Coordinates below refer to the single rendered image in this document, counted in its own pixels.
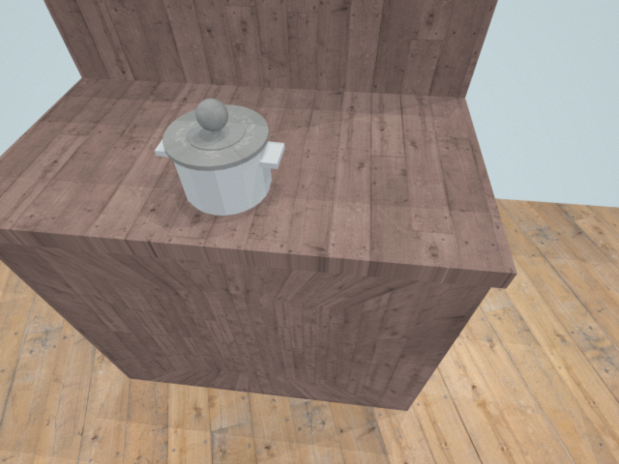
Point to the knob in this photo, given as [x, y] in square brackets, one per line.
[211, 115]

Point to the table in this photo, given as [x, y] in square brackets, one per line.
[378, 238]

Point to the lid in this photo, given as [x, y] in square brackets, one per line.
[242, 138]

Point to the pot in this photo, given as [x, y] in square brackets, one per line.
[233, 190]

